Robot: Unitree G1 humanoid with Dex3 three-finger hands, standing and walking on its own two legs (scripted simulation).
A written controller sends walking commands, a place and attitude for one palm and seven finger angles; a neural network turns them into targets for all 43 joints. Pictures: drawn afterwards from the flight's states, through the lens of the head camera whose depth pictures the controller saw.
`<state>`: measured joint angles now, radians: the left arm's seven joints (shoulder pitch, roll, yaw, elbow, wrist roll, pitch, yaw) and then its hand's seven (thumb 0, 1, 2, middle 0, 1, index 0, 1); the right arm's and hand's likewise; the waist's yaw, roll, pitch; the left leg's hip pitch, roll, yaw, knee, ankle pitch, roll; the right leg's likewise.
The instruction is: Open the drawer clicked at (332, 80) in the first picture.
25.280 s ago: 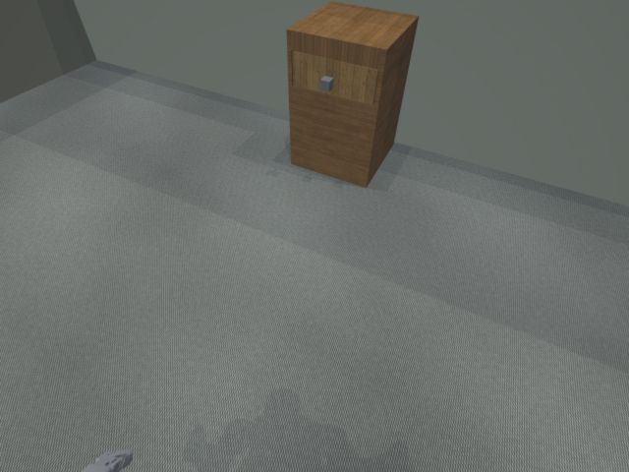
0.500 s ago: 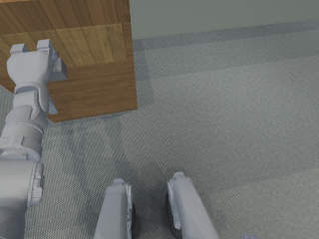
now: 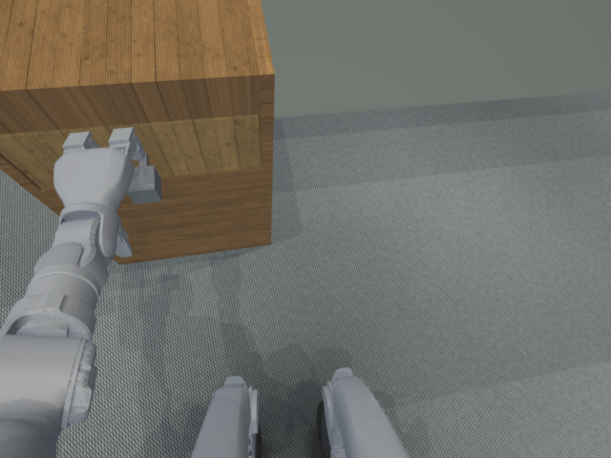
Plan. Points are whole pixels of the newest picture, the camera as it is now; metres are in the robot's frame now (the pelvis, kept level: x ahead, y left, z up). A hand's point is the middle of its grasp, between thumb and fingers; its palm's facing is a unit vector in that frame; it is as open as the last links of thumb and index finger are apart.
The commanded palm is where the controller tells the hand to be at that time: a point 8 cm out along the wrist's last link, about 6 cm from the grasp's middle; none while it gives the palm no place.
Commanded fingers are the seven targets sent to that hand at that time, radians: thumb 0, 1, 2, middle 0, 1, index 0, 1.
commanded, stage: re-aim the fingers above the handle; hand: left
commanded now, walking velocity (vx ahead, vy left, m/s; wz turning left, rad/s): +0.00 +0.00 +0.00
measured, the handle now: (144, 174) +0.54 +0.24 -0.12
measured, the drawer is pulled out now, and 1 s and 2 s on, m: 0.00 0.00 0.00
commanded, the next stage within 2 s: none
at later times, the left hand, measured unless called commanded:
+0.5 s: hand (116, 190) +0.48 +0.25 -0.05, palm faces -0.05 -0.03 -1.00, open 13.9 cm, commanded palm +0.47 +0.24 +0.00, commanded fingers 0.00 -0.50 0.30 -0.30 -1.20 -0.30 -1.20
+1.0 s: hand (110, 182) +0.49 +0.26 -0.05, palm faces -0.02 -0.03 -1.00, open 13.8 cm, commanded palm +0.46 +0.25 +0.00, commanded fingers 0.00 -0.50 0.30 -0.30 -1.20 -0.30 -1.20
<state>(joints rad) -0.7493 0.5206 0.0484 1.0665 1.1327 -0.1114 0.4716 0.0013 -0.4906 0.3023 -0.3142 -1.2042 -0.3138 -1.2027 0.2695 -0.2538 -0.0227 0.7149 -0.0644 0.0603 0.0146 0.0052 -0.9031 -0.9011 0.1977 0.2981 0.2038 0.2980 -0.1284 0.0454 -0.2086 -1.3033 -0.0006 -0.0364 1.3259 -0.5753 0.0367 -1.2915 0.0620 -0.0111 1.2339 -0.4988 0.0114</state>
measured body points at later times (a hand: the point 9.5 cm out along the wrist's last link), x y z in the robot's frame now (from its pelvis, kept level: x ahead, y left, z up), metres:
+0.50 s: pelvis -0.01 -0.01 -0.01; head +0.15 +0.02 +0.41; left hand +0.47 +0.25 +0.00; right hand +0.02 -0.28 -0.13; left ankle +0.01 +0.09 -0.61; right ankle +0.03 -0.13 -0.61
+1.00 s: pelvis -0.01 -0.01 -0.01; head +0.16 +0.02 +0.40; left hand +0.48 +0.26 +0.00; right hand +0.03 -0.28 -0.14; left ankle +0.01 +0.09 -0.61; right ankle +0.03 -0.13 -0.61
